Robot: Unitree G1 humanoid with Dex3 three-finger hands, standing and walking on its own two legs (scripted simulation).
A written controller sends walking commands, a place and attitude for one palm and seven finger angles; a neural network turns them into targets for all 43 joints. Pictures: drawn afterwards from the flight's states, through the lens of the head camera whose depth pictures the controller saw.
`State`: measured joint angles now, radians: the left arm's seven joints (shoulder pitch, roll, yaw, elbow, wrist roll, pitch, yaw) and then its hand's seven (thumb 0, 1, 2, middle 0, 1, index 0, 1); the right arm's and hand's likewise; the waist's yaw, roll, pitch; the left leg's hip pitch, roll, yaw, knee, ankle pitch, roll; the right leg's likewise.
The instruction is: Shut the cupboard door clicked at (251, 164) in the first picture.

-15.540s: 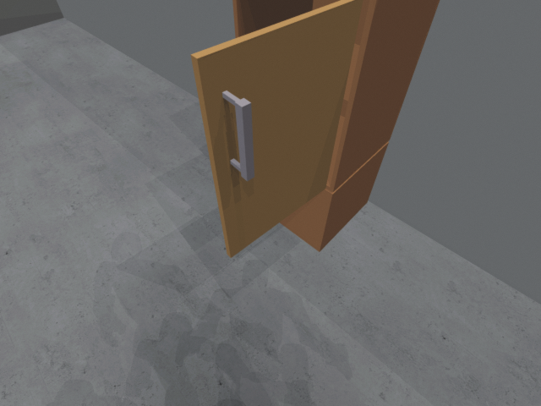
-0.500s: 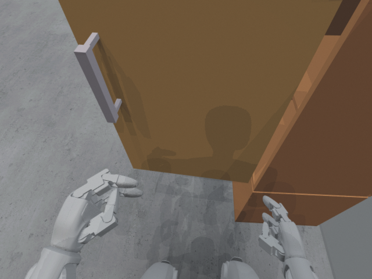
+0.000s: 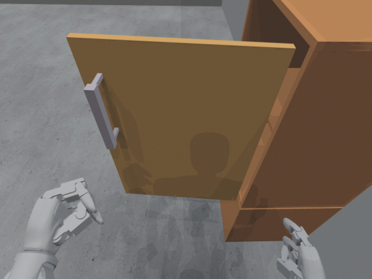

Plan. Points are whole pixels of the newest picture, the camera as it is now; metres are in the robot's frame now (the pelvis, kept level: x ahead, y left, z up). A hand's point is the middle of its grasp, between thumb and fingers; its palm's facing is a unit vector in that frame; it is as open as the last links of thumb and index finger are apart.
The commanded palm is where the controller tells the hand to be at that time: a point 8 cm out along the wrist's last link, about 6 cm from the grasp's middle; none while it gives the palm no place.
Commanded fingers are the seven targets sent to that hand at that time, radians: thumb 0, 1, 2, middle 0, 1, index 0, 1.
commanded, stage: raise the hand and make a fist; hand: left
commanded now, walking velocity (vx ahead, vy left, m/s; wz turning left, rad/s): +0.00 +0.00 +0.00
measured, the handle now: (105, 114) +0.43 +0.21 +0.13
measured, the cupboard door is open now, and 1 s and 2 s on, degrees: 85 85 85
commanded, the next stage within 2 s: bring the fist close to the handle in 0.72 s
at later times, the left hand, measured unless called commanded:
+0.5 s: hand (83, 185) +0.25 +0.20 +0.13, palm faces +0.01 -1.00 -0.05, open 3.1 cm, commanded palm +0.22 +0.25 +0.13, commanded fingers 0.00 0.90 0.90 -1.30 -1.50 -1.30 -1.50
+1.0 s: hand (86, 187) +0.25 +0.19 +0.13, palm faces +0.06 -0.99 -0.08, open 3.1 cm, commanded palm +0.23 +0.24 +0.13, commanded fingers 0.00 0.90 0.90 -1.30 -1.50 -1.30 -1.50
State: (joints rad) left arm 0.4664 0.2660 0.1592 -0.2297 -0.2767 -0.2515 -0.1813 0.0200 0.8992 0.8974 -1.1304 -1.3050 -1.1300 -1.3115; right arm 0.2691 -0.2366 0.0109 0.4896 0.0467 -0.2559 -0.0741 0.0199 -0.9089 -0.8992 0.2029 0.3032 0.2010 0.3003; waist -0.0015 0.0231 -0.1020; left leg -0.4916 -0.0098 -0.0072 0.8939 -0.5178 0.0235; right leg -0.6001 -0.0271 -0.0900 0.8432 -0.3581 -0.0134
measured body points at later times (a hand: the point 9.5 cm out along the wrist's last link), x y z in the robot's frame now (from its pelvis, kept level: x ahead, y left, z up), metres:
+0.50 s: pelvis +0.02 +0.01 +0.02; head +0.01 +0.00 +0.47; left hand +0.24 +0.25 +0.14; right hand +0.19 -0.22 -0.04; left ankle -0.04 +0.10 -0.70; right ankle +0.04 -0.12 -0.70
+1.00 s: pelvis +0.01 -0.01 +0.02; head +0.01 -0.01 +0.47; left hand +0.24 +0.25 +0.14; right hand +0.19 -0.23 -0.04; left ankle -0.04 +0.10 -0.70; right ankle +0.04 -0.12 -0.70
